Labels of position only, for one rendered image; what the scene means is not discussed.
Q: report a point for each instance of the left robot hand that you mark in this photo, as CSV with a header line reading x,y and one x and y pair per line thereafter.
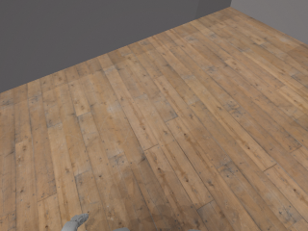
x,y
75,222

